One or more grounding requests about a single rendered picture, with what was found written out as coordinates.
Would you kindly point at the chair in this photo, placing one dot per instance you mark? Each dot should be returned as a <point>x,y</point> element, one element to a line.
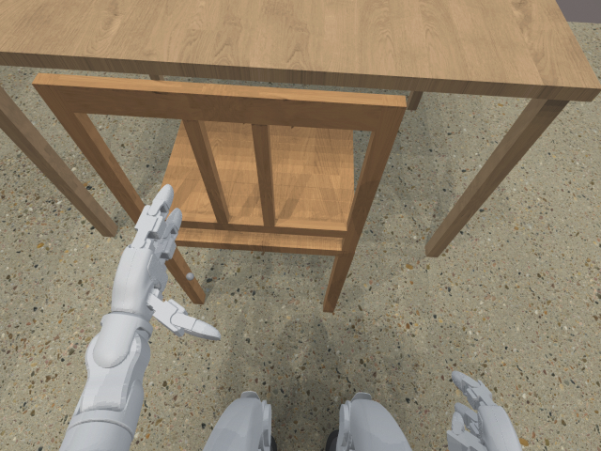
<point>253,168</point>

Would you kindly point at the robot left forearm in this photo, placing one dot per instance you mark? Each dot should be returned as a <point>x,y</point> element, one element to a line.
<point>106,416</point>

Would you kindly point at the robot left thigh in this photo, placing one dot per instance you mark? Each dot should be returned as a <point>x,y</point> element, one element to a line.
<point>245,425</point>

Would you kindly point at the right robot hand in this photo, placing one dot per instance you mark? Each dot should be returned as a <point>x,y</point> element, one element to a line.
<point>490,428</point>

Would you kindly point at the left robot hand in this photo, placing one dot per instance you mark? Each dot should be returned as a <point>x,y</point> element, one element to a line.
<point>142,266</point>

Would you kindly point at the table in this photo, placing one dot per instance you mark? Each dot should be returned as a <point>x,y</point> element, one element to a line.
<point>505,48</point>

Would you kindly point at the robot thigh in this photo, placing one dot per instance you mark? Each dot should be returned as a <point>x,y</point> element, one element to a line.
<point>365,425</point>
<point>245,425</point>

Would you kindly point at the robot right thigh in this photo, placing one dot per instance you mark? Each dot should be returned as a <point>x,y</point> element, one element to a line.
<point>365,425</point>

